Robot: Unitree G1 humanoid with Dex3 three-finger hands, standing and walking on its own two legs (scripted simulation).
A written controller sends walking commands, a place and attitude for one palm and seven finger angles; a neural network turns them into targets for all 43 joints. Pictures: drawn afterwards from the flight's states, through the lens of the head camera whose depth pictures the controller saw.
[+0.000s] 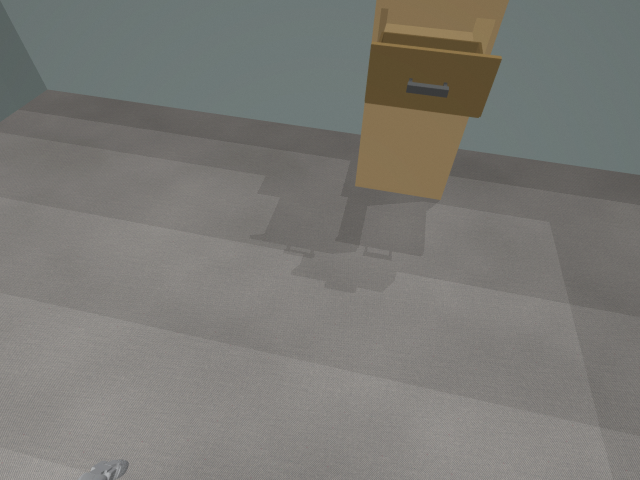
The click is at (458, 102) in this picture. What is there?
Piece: drawer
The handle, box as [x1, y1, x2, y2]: [406, 78, 448, 97]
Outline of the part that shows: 409,78 406,92 446,97 448,91 448,86 446,85 446,83 444,82 442,86 412,82 412,78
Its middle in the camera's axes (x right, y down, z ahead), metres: +0.32 -0.45 +1.15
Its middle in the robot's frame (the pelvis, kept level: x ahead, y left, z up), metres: +1.17 -0.26 -0.07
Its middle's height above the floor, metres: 0.70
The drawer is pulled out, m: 0.30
